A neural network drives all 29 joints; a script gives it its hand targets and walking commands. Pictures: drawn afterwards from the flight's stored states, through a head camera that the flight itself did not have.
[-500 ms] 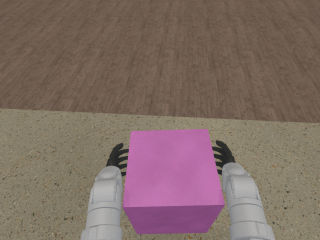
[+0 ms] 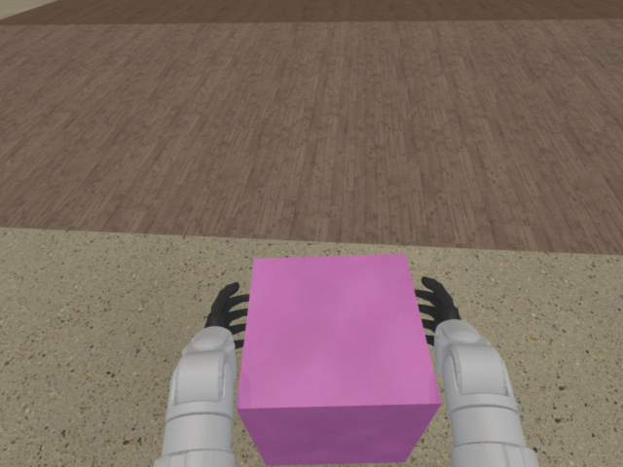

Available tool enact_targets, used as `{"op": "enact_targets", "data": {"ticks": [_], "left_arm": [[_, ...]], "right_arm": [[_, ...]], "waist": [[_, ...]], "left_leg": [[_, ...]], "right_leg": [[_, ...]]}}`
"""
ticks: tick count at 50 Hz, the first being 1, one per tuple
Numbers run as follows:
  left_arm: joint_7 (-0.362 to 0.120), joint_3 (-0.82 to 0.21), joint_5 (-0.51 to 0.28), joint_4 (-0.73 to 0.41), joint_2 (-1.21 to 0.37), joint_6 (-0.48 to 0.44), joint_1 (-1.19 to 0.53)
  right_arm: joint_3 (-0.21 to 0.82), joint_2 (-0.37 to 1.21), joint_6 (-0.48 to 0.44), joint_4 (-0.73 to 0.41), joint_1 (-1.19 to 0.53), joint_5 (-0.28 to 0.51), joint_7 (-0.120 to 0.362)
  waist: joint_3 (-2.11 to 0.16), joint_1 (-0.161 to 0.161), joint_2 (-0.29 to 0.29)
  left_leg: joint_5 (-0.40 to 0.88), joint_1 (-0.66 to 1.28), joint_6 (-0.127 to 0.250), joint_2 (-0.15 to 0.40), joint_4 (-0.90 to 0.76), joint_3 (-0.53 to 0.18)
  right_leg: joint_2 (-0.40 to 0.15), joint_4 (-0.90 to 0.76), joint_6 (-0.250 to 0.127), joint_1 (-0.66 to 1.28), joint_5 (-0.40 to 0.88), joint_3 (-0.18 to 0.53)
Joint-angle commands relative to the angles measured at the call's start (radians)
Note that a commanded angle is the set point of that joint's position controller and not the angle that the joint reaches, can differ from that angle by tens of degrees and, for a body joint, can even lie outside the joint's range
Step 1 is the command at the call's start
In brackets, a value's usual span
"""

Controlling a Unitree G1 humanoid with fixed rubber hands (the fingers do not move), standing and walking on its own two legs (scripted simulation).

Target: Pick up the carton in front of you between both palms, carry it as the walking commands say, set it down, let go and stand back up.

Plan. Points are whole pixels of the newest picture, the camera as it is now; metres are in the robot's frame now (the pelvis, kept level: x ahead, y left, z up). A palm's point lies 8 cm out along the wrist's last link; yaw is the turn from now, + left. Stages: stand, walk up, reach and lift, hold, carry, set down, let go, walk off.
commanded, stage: hold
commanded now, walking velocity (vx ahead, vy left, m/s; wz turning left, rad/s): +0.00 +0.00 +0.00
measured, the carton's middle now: (332, 364) +0.28 +0.00 -0.02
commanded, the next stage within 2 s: carry in 0.58 s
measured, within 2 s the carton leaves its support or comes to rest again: neither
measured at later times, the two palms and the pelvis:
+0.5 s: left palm (219, 337) +0.28 +0.15 +0.05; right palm (446, 331) +0.28 -0.15 +0.05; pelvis -0.01 +0.00 +0.00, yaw +0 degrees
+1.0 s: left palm (223, 260) +0.38 +0.15 +0.09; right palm (432, 260) +0.37 -0.15 +0.09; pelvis +0.11 +0.01 -0.01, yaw -1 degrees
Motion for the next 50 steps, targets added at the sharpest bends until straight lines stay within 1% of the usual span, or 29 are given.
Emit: {"op": "enact_targets", "data": {"ticks": [1,7,14,19,28,29,30,31,32,33,34,35,36,37,38,39,40,41,42,43,44,45,46,47,48,49,50], "left_arm": [[-0.213,-0.501,-0.219,-0.030,-0.872,-0.018,-0.462],[-0.221,-0.511,-0.227,-0.022,-0.900,-0.029,-0.545],[-0.222,-0.496,-0.218,0.014,-0.903,-0.029,-0.571],[-0.224,-0.490,-0.216,0.018,-0.906,-0.029,-0.566],[-0.221,-0.501,-0.222,-0.015,-0.900,-0.025,-0.515],[-0.222,-0.518,-0.237,-0.022,-0.895,-0.018,-0.559],[-0.222,-0.523,-0.244,-0.024,-0.896,-0.015,-0.550],[-0.220,-0.546,-0.259,-0.056,-0.900,-0.014,-0.558],[-0.216,-0.570,-0.273,-0.092,-0.907,-0.010,-0.577],[-0.211,-0.590,-0.286,-0.121,-0.911,-0.003,-0.582],[-0.205,-0.614,-0.299,-0.145,-0.913,0.006,-0.570],[-0.196,-0.637,-0.309,-0.170,-0.912,0.017,-0.551],[-0.187,-0.659,-0.319,-0.200,-0.910,0.032,-0.531],[-0.175,-0.684,-0.330,-0.242,-0.906,0.051,-0.519],[-0.164,-0.702,-0.340,-0.287,-0.894,0.074,-0.515],[-0.152,-0.713,-0.346,-0.322,-0.884,0.096,-0.514],[-0.142,-0.724,-0.357,-0.356,-0.877,0.120,-0.504],[-0.132,-0.738,-0.368,-0.392,-0.872,0.145,-0.489],[-0.122,-0.751,-0.378,-0.426,-0.863,0.172,-0.477],[-0.112,-0.766,-0.393,-0.457,-0.841,0.197,-0.474],[-0.101,-0.779,-0.408,-0.489,-0.828,0.219,-0.461],[-0.088,-0.783,-0.420,-0.508,-0.824,0.240,-0.427],[-0.072,-0.785,-0.430,-0.534,-0.822,0.260,-0.389],[-0.055,-0.782,-0.436,-0.561,-0.823,0.278,-0.356],[-0.036,-0.777,-0.440,-0.589,-0.823,0.296,-0.308],[-0.015,-0.765,-0.435,-0.612,-0.822,0.312,-0.256],[0.005,-0.742,-0.423,-0.636,-0.815,0.327,-0.220]], "right_arm": [[0.504,0.869,-0.017,-0.032,-0.464,0.223,0.218],[0.516,0.895,-0.029,-0.023,-0.547,0.232,0.227],[0.501,0.899,-0.030,0.016,-0.572,0.220,0.228],[0.495,0.902,-0.030,0.020,-0.566,0.217,0.229],[0.509,0.900,-0.026,-0.016,-0.516,0.227,0.225],[0.518,0.899,-0.018,-0.017,-0.564,0.240,0.225],[0.532,0.906,-0.015,-0.029,-0.555,0.248,0.225],[0.552,0.909,-0.012,-0.061,-0.565,0.262,0.224],[0.575,0.913,-0.008,-0.088,-0.577,0.277,0.221],[0.594,0.911,-0.002,-0.113,-0.586,0.290,0.217],[0.617,0.911,0.007,-0.142,-0.585,0.305,0.212],[0.643,0.911,0.020,-0.174,-0.573,0.322,0.206],[0.671,0.912,0.036,-0.205,-0.560,0.338,0.201],[0.699,0.912,0.055,-0.244,-0.552,0.355,0.195],[0.720,0.906,0.076,-0.278,-0.547,0.368,0.187],[0.733,0.900,0.097,-0.310,-0.558,0.380,0.180],[0.741,0.893,0.118,-0.334,-0.544,0.390,0.171],[0.741,0.874,0.140,-0.352,-0.504,0.393,0.157],[0.733,0.851,0.161,-0.363,-0.448,0.384,0.140],[0.727,0.833,0.182,-0.387,-0.400,0.371,0.119],[0.724,0.825,0.207,-0.439,-0.375,0.369,0.098],[0.725,0.820,0.232,-0.482,-0.353,0.374,0.077],[0.735,0.813,0.254,-0.530,-0.331,0.384,0.057],[0.743,0.812,0.275,-0.576,-0.314,0.395,0.039],[0.749,0.808,0.295,-0.619,-0.287,0.405,0.021],[0.752,0.801,0.314,-0.652,-0.260,0.412,0.005],[0.750,0.788,0.331,-0.676,-0.224,0.419,-0.010]], "waist": [[-0.147,0.001,-0.003],[-0.191,0.003,0.001],[-0.190,0.002,0.000],[-0.195,0.001,0.000],[-0.216,0.002,-0.002],[-0.249,0.003,-0.006],[-0.265,0.003,-0.014],[-0.242,0.003,-0.018],[-0.219,0.003,-0.024],[-0.215,0.005,-0.029],[-0.243,0.007,-0.041],[-0.286,0.008,-0.065],[-0.317,0.007,-0.087],[-0.325,0.007,-0.108],[-0.315,0.007,-0.116],[-0.296,0.007,-0.119],[-0.280,0.005,-0.067],[-0.275,-0.005,0.055],[-0.278,-0.020,0.222],[-0.222,-0.024,0.277],[-0.209,-0.032,0.216],[-0.249,-0.034,0.174],[-0.287,-0.032,0.150],[-0.314,-0.031,0.146],[-0.330,-0.025,0.146],[-0.350,-0.011,0.132],[-0.381,-0.006,0.091]], "left_leg": [[0.081,0.004,0.004,-0.062,-0.052,-0.015],[0.040,0.003,0.006,-0.060,-0.033,-0.013],[0.010,-0.001,0.006,-0.058,-0.034,-0.011],[0.035,0.005,0.005,-0.058,-0.037,-0.012],[0.124,0.028,0.002,-0.063,-0.036,-0.014],[0.003,-0.091,0.018,0.118,0.031,0.001],[-0.218,-0.121,0.019,0.108,0.016,-0.019],[-0.407,-0.183,0.021,0.092,0.009,-0.023],[-0.492,-0.237,0.020,0.088,0.018,-0.026],[-0.454,-0.262,0.019,0.088,0.046,-0.018],[-0.368,-0.263,0.015,0.080,0.087,0.005],[-0.276,-0.247,0.009,0.065,0.147,0.040],[-0.223,-0.249,0.005,0.048,0.190,0.074],[-0.225,-0.256,0.004,0.028,0.183,0.108],[-0.250,-0.254,0.004,0.020,0.152,0.126],[-0.258,-0.225,0.008,0.033,0.110,0.123],[-0.275,-0.172,0.018,0.069,0.059,0.076],[-0.313,-0.090,0.054,0.159,-0.008,-0.060],[-0.271,0.028,0.119,0.282,-0.084,-0.259],[-0.105,0.107,0.187,0.362,-0.105,-0.390],[0.062,0.147,0.215,0.368,-0.079,-0.376],[0.175,0.177,0.213,0.358,-0.053,-0.323],[0.219,0.181,0.192,0.339,-0.036,-0.254],[0.223,0.152,0.167,0.308,-0.028,-0.181],[0.176,0.101,0.141,0.271,-0.007,-0.101],[0.120,-0.008,0.111,0.231,0.042,-0.011],[0.095,-0.175,0.077,0.197,0.120,0.065]], "right_leg": [[0.064,-0.053,-0.003,0.002,0.077,0.014],[0.062,-0.034,-0.006,-0.009,0.035,0.012],[0.060,-0.033,-0.007,-0.018,0.007,0.009],[0.061,-0.034,-0.007,-0.009,0.032,0.009],[0.064,-0.035,-0.003,0.021,0.120,0.013],[-0.112,0.029,-0.014,-0.091,-0.009,-0.009],[-0.106,-0.003,-0.023,-0.120,-0.226,0.024],[-0.102,-0.021,-0.029,-0.170,-0.429,0.042],[-0.110,-0.028,-0.039,-0.195,-0.530,0.066],[-0.125,-0.026,-0.050,-0.194,-0.514,0.082],[-0.141,-0.029,-0.062,-0.181,-0.459,0.097],[-0.160,-0.046,-0.077,-0.170,-0.409,0.122],[-0.180,-0.059,-0.092,-0.156,-0.383,0.151],[-0.192,-0.067,-0.105,-0.156,-0.391,0.167],[-0.195,-0.071,-0.112,-0.176,-0.422,0.164],[-0.194,-0.044,-0.112,-0.221,-0.432,0.146],[-0.158,0.021,-0.090,-0.284,-0.399,0.081],[-0.108,0.176,-0.057,-0.389,-0.329,-0.015],[-0.041,0.381,-0.019,-0.540,-0.252,-0.128],[-0.028,0.395,-0.008,-0.700,-0.313,-0.163],[-0.041,0.391,-0.013,-0.746,-0.365,-0.157],[-0.042,0.362,-0.015,-0.728,-0.366,-0.161],[-0.033,0.308,-0.017,-0.678,-0.320,-0.172],[-0.011,0.249,-0.015,-0.603,-0.239,-0.200],[0.006,0.171,-0.011,-0.499,-0.164,-0.235],[0.025,0.069,-0.010,-0.316,-0.077,-0.274],[0.014,0.022,-0.018,-0.064,-0.024,-0.267]]}}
